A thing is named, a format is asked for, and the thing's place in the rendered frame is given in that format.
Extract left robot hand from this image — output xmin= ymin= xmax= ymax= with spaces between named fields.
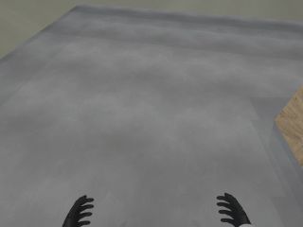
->
xmin=62 ymin=195 xmax=94 ymax=227

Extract right robot hand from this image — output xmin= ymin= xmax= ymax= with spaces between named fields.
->
xmin=217 ymin=193 xmax=251 ymax=227

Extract pedestal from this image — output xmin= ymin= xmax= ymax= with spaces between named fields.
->
xmin=275 ymin=84 xmax=303 ymax=169

